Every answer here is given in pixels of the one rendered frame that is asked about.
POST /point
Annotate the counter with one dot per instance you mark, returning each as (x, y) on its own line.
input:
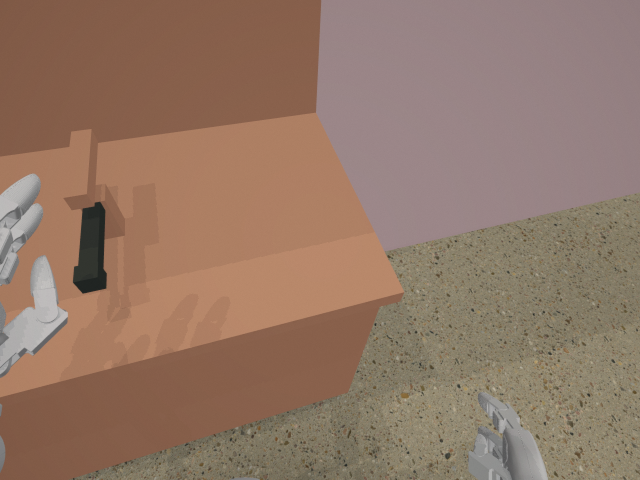
(243, 274)

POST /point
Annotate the right robot hand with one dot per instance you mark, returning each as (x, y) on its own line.
(515, 457)

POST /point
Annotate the left robot hand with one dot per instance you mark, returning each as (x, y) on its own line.
(32, 328)

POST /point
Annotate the tap lever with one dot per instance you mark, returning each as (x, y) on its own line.
(90, 275)

